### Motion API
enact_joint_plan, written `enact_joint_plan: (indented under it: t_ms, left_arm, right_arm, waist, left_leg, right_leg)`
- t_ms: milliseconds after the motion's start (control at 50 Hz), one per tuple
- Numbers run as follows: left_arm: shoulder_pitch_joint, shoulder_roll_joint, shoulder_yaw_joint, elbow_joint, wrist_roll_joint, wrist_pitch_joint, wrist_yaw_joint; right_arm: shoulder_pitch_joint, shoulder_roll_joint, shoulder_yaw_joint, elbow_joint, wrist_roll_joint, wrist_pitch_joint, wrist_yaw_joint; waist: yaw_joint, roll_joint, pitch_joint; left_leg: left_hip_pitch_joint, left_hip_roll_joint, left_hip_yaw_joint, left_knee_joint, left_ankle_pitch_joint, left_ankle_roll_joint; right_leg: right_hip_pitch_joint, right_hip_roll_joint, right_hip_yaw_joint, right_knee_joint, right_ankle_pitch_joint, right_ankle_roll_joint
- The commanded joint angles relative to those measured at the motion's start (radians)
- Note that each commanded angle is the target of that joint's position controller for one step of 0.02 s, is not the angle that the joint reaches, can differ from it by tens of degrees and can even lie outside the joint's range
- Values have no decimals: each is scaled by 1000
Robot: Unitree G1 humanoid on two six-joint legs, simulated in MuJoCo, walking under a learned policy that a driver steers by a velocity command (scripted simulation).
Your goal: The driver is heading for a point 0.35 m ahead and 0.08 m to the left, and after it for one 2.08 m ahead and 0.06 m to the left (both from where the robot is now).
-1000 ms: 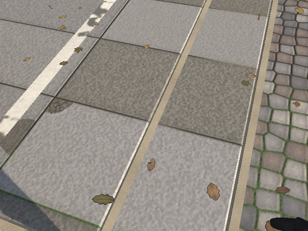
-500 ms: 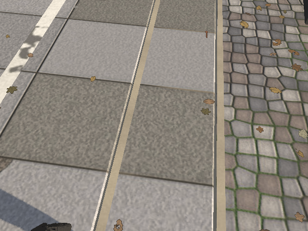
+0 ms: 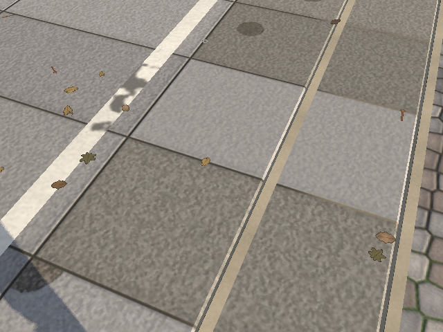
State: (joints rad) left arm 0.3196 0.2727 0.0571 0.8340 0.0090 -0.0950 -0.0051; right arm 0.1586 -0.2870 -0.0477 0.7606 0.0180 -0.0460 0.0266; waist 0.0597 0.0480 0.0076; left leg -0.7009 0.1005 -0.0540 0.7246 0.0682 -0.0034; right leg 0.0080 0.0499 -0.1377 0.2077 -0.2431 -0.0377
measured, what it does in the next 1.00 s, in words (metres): walks ahead: left foot, then right foot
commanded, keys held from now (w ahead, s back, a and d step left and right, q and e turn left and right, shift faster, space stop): w+q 0.16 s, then q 0.26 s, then e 0.58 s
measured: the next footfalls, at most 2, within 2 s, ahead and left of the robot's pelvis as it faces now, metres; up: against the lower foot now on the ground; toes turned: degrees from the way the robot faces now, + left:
left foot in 0.16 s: +0.26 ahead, +0.14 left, +0.00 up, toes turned +8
right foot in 0.60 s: +0.46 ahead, -0.03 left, +0.00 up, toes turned +18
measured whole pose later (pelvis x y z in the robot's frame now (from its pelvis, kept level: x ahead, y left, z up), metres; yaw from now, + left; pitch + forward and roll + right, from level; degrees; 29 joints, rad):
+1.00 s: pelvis +0.31 +0.08 -0.01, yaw +5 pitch +2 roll +0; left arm 0.16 0.31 0.09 0.71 -0.02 0.05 0.03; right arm 0.21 -0.28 -0.07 0.73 -0.03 0.01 -0.02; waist 0.01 -0.04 0.03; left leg -0.29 -0.04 -0.05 0.53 -0.27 0.01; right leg -0.46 0.09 0.19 0.62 -0.30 0.01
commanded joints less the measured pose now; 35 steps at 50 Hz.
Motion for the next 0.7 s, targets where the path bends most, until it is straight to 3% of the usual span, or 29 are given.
enact_joint_plan:
  t_ms: [20,60,100,120,140,160,180,200,220,240,260,280,340,400,440,500,540,580,600,620,640,660,680,700]
  left_arm:
    - [-2,170,42,-34,-12,1,9]
    - [5,182,49,-21,-21,18,13]
    - [-17,208,57,-25,-25,36,22]
    - [-27,221,60,-29,-25,45,29]
    - [-42,217,57,-34,-25,54,36]
    - [-25,187,43,-52,-11,48,41]
    - [82,41,-5,-103,21,19,22]
    - [-4,121,5,-100,-4,-18,6]
    - [-98,163,16,-132,-38,-35,-2]
    - [-123,149,10,-141,-29,-40,4]
    - [-133,154,16,-136,-6,-35,13]
    - [-123,164,23,-140,1,-20,18]
    - [-83,121,15,-136,4,20,27]
    - [-132,96,3,-144,7,33,31]
    - [-163,93,0,-141,1,36,23]
    - [-211,91,-4,-141,-5,31,5]
    - [-222,102,1,-144,1,22,-5]
    - [-192,109,9,-135,8,11,-10]
    - [-196,146,16,-142,17,7,-6]
    - [-219,202,25,-160,25,9,-2]
    - [-196,170,22,-153,22,23,0]
    - [-165,128,13,-148,3,37,-1]
    - [-137,128,12,-138,-4,48,-4]
    - [-103,155,20,-135,-5,52,-7]
  right_arm:
    - [-124,-36,-2,-110,1,-14,18]
    - [-148,-46,-5,-140,-1,-12,30]
    - [-112,-71,-18,-155,-3,-9,38]
    - [-39,-97,-34,-146,-4,-5,38]
    - [106,-141,-61,-113,-1,-4,31]
    - [273,-221,-95,-79,2,4,13]
    - [251,-334,-113,-88,4,1,5]
    - [275,-250,-87,-121,-5,-6,4]
    - [230,-207,-73,-125,-19,-12,3]
    - [171,-183,-68,-133,-12,-14,0]
    - [112,-159,-63,-144,-5,-9,-4]
    - [80,-143,-56,-160,-15,-5,-10]
    - [47,-165,-64,-166,-21,2,-21]
    - [53,-187,-72,-158,-6,25,-44]
    - [50,-173,-67,-153,-1,42,-56]
    - [80,-130,-47,-127,-14,46,-57]
    - [80,-101,-32,-106,-26,37,-48]
    - [58,-92,-23,-91,-26,25,-43]
    - [99,-85,-21,-81,-38,15,-42]
    - [194,-82,-21,-73,-57,5,-41]
    - [225,-81,-19,-61,-55,8,-50]
    - [171,-106,-24,-70,-51,21,-57]
    - [116,-109,-30,-91,-37,40,-62]
    - [65,-115,-34,-104,-26,59,-65]
  waist:
    - [20,-77,72]
    - [17,-86,75]
    - [-20,-118,32]
    - [-63,-135,-21]
    - [-145,-118,-98]
    - [-214,-31,-200]
    - [-97,241,-289]
    - [-169,127,-413]
    - [-179,76,-294]
    - [-140,-16,-206]
    - [-105,-58,-136]
    - [-71,-37,-117]
    - [-25,-17,-103]
    - [-36,16,-132]
    - [-50,41,-157]
    - [-90,58,-152]
    - [-91,63,-130]
    - [-59,57,-105]
    - [-76,10,-109]
    - [-146,-100,-138]
    - [-131,-199,-183]
    - [-95,-232,-182]
    - [-75,-249,-175]
    - [-43,-237,-158]
  left_leg:
    - [-1,-6,29,-82,10,24]
    - [-22,-20,56,-109,-86,49]
    - [68,-70,115,-114,-198,84]
    - [174,-111,147,-113,-241,106]
    - [376,-157,162,-165,-201,138]
    - [689,-74,-5,-181,-162,196]
    - [1043,192,-565,-253,-191,395]
    - [1107,247,-744,-363,-111,424]
    - [1024,216,-566,-352,79,375]
    - [882,170,-429,-334,235,342]
    - [744,136,-337,-343,322,316]
    - [634,115,-293,-362,385,307]
    - [484,71,-216,-391,493,302]
    - [444,20,-167,-363,461,258]
    - [451,2,-148,-347,376,221]
    - [494,29,-161,-331,264,202]
    - [521,58,-183,-297,233,197]
    - [513,40,-173,-235,167,162]
    - [500,-15,-149,-189,67,117]
    - [446,-99,-100,-117,-140,71]
    - [390,-142,-35,-27,-342,12]
    - [355,-154,-9,27,-495,-17]
    - [296,-158,-17,85,-625,-26]
    - [230,-166,-31,174,-722,-33]
  right_leg:
    - [-5,-304,49,-64,325,-130]
    - [77,-329,35,-7,421,-113]
    - [114,-332,3,110,725,-87]
    - [112,-322,-16,225,892,-71]
    - [54,-285,-50,421,942,-42]
    - [-172,-243,-56,711,703,0]
    - [-641,-19,7,1088,-235,75]
    - [-738,-1,223,1206,-367,70]
    - [-789,-49,242,1209,-302,54]
    - [-769,-90,230,1136,-233,50]
    - [-730,-118,218,1061,-198,59]
    - [-654,-134,221,1026,-174,65]
    - [-577,-114,198,878,-127,103]
    - [-531,-71,187,688,25,130]
    - [-491,-54,184,580,142,132]
    - [-448,-68,189,470,232,115]
    - [-422,-77,193,403,205,79]
    - [-328,-68,177,256,290,27]
    - [-255,-117,241,236,551,-7]
    - [-157,-209,351,284,827,-81]
    - [-104,-288,457,280,824,-198]
    - [-107,-320,558,240,730,-251]
    - [-94,-338,643,201,589,-268]
    - [-78,-350,700,162,467,-271]
Keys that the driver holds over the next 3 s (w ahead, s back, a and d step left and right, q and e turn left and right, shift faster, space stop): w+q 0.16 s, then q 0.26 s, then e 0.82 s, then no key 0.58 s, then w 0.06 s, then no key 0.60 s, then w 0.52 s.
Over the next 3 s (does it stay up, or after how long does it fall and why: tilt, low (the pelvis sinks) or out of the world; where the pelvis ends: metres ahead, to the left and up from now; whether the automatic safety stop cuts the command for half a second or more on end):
stays up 0.45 0.07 0.01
